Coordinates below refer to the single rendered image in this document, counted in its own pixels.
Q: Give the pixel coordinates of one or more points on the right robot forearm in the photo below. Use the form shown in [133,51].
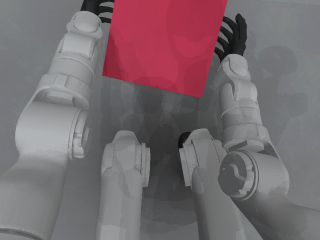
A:
[239,109]

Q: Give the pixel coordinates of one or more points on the right robot hand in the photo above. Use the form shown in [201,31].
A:
[236,41]

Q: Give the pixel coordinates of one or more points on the left robot upper arm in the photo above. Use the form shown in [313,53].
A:
[50,137]

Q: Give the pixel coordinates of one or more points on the robot right shin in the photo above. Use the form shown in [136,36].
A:
[203,132]

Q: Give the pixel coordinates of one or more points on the carton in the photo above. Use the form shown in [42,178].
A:
[164,44]

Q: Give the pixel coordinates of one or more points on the robot right foot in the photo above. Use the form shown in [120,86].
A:
[182,139]

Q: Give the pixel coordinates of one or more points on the left robot forearm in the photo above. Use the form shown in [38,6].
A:
[73,67]

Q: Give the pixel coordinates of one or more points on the left robot hand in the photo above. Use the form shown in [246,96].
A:
[93,6]

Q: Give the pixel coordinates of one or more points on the right robot upper arm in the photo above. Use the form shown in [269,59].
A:
[258,184]

